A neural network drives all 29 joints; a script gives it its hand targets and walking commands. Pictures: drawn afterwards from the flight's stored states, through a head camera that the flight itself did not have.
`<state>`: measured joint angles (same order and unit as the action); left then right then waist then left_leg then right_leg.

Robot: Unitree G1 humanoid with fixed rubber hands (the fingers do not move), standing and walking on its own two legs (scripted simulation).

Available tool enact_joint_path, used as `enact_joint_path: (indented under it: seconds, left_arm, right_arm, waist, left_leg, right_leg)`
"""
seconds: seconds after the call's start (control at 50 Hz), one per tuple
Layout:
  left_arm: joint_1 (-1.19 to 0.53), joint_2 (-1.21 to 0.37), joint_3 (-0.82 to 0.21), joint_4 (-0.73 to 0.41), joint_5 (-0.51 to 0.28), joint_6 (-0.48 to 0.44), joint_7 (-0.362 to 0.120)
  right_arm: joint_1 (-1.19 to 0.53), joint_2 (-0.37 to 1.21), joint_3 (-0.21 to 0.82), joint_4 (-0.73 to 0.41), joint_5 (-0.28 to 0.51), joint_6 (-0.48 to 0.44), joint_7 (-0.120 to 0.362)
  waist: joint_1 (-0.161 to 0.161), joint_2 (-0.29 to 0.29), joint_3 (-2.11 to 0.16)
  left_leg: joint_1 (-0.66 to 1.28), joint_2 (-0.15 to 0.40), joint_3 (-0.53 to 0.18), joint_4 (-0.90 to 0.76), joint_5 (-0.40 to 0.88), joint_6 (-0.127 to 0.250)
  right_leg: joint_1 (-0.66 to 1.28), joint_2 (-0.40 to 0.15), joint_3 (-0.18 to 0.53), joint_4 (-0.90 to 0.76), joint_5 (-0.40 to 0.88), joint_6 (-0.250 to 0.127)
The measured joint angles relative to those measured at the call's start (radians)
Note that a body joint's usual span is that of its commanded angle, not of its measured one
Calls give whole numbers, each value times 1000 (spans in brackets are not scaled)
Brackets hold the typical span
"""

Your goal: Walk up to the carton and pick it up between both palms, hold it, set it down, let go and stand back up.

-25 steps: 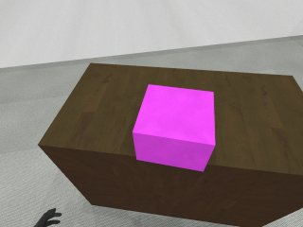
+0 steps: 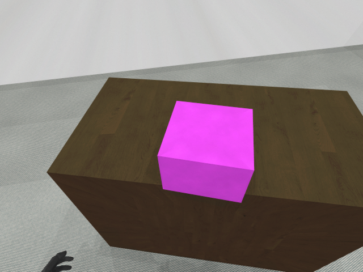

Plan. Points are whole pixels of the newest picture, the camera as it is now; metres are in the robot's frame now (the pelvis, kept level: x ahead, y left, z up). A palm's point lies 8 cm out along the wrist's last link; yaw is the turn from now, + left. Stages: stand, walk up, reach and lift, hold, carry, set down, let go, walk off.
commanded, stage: walk up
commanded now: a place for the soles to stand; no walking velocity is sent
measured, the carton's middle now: (207, 149) +0.43 -0.03 +0.02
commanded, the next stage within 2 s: reach and lift in 0.18 s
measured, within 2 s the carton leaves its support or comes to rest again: neither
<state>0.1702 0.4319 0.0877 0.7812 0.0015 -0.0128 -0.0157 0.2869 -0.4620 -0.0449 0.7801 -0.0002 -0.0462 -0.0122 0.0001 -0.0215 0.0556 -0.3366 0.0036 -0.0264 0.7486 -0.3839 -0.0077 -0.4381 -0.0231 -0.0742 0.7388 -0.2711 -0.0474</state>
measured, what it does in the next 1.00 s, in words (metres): stands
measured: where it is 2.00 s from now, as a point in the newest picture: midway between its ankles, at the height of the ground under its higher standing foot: outside the picture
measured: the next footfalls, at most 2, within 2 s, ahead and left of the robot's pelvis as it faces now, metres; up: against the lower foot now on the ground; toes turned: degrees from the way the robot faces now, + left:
none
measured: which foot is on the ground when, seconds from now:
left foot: down 0.00-1.00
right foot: down 0.00-1.00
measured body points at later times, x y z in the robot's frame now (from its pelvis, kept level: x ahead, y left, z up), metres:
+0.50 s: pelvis +0.01 -0.01 -0.01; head +0.04 -0.02 +0.44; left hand +0.20 +0.29 -0.07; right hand +0.13 -0.34 -0.10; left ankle +0.01 +0.14 -0.71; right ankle +0.06 -0.09 -0.71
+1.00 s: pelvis -0.01 +0.00 +0.02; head +0.01 +0.02 +0.47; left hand +0.19 +0.29 -0.02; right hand +0.17 -0.27 -0.02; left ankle +0.01 +0.14 -0.71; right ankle +0.06 -0.09 -0.71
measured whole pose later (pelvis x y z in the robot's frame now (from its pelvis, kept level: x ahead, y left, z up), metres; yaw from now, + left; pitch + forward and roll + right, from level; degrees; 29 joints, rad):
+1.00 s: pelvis -0.01 +0.00 +0.02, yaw +1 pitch -4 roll +0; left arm 0.21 0.36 0.08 0.28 0.00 0.23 0.00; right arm 0.24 -0.25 -0.12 0.53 -0.04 -0.20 -0.04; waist 0.00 -0.05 0.10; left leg -0.19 0.02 -0.03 0.50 -0.24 -0.03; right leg -0.25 0.00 -0.07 0.47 -0.16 -0.05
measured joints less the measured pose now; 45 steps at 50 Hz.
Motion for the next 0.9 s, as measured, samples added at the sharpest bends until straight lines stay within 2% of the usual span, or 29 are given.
enact_joint_path:
  seconds: [0.22, 0.28, 0.32, 0.38, 0.42, 0.54, 0.7, 0.9]
  left_arm:
    - [0, 0, 0, 0, 0, 0, 0]
    - [-22, -9, -4, -55, 0, 201, 21]
    - [-37, -23, -4, -90, 2, 292, 28]
    - [-69, -53, -4, -141, 2, 368, 28]
    - [-79, -68, -4, -197, 2, 388, 29]
    - [-93, -70, -4, -352, 2, 358, 28]
    - [-64, -70, -4, -383, 2, 319, 17]
    - [28, -70, -4, -454, 2, 240, 18]
  right_arm:
    - [0, 0, 0, 0, 0, 0, 0]
    - [-28, 3, -68, 38, -47, -103, 36]
    - [-61, 3, -100, 55, -58, -144, 56]
    - [-96, 5, -105, 63, -59, -172, 68]
    - [-103, 12, -105, 63, -58, -185, 69]
    - [-103, 83, -105, 57, -58, -205, 51]
    - [-103, 128, -87, -31, -58, -234, 0]
    - [-79, 164, -75, -153, -44, -218, -8]
  waist:
    - [0, 0, 0]
    - [0, 28, 17]
    - [0, 50, 37]
    - [0, 61, 68]
    - [0, 59, 72]
    - [0, 15, 69]
    - [0, -27, 69]
    - [0, -28, 52]
  left_leg:
    - [0, 0, 0, -4, 0, 0]
    - [-17, 28, 0, 56, -41, 0]
    - [-29, 48, 0, 110, -67, 0]
    - [-30, 55, 1, 141, -84, -8]
    - [-30, 54, 1, 136, -83, -12]
    - [-15, 42, 1, 55, -41, -21]
    - [26, 32, 1, -110, 57, -21]
    - [119, 22, 1, -233, 128, -21]
  right_leg:
    - [0, 0, 0, -3, -1, 0]
    - [6, 30, -1, 34, -26, 0]
    - [8, 51, -1, 64, -59, 0]
    - [3, 57, 0, 102, -79, 0]
    - [0, 56, 0, 103, -82, 0]
    - [0, 45, 0, 63, -66, -3]
    - [37, 38, 0, -81, 15, -3]
    - [146, 32, 0, -232, 96, -3]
